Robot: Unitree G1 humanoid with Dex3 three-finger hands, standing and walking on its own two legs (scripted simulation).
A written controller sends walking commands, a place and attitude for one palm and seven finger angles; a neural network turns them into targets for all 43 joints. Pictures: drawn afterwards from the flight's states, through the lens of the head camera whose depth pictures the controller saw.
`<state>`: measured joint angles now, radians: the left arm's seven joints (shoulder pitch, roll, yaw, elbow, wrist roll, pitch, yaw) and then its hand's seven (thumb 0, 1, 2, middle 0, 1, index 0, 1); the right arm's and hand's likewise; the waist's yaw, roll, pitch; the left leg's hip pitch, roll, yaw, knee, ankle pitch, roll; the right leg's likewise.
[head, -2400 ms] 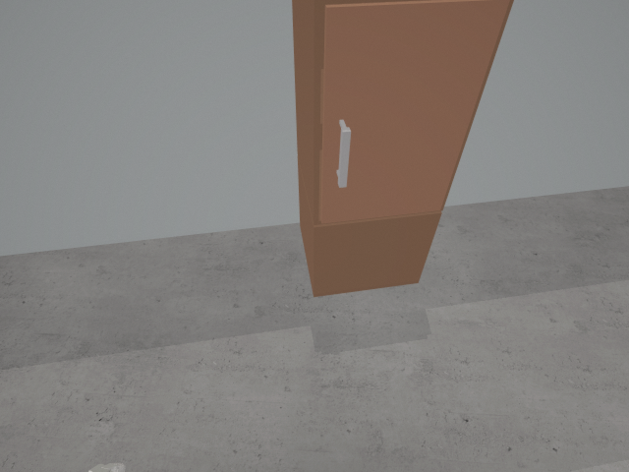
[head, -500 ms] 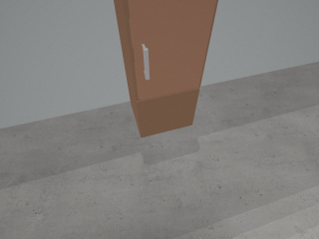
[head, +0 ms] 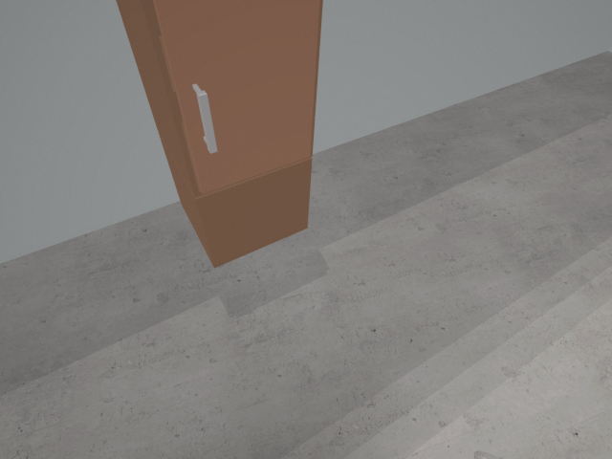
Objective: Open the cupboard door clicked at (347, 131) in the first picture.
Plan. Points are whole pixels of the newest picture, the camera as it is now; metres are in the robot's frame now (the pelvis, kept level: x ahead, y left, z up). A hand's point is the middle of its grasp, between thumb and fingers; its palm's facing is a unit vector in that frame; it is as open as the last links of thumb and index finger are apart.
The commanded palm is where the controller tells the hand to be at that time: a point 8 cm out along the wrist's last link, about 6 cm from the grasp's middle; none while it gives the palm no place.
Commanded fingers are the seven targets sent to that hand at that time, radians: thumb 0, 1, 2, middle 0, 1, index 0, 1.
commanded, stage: walk to a spot facing it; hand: left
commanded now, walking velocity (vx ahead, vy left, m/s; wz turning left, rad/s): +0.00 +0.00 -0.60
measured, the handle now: (204, 119) +0.84 +0.35 -0.08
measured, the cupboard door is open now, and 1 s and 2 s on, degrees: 0 0 0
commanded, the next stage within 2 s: turn to face it in 1.72 s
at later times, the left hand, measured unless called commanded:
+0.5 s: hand (214, 456) +0.15 +0.15 -0.16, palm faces -0.35 -0.91 -0.24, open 7.3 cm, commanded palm none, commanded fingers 0.00 0.90 0.90 -0.20 -0.30 -0.20 -0.30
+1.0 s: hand out of the picture +0.14 +0.17 -0.19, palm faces -0.46 -0.87 -0.17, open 7.3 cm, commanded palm none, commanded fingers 0.00 0.90 0.90 -0.20 -0.30 -0.20 -0.30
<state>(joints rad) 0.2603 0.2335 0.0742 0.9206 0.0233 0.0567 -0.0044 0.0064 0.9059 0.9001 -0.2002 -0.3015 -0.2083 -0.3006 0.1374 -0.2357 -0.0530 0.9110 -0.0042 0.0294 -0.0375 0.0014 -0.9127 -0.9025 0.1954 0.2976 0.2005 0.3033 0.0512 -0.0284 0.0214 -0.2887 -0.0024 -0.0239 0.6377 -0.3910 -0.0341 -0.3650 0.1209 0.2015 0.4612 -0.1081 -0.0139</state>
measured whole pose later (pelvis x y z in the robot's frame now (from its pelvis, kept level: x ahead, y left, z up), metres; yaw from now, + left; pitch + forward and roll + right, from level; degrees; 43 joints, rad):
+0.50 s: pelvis -0.04 +0.00 -0.01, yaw -21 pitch +0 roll +0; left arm 0.13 0.23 0.07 0.90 0.02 0.05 -0.04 0.01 0.91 0.90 -0.19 -0.30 -0.20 -0.30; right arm 0.32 -0.22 -0.06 0.97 -0.03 0.02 -0.02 0.00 -0.91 -0.90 0.20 0.30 0.20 0.30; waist -0.04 0.02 0.07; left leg -0.24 0.18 0.27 0.65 -0.36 -0.04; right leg -0.27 -0.03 -0.08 0.59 -0.29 0.01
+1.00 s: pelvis +0.06 -0.01 -0.01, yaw -36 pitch -1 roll -2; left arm 0.41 0.22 0.08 1.02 0.02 0.01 -0.02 0.01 0.91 0.90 -0.20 -0.30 -0.21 -0.30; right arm 0.16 -0.21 -0.04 0.87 -0.03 -0.05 0.00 0.00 -0.91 -0.90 0.20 0.30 0.20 0.30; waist 0.06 -0.04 0.01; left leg -0.35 0.06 0.09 0.61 -0.24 -0.01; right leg -0.21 0.05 0.14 0.71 -0.44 -0.01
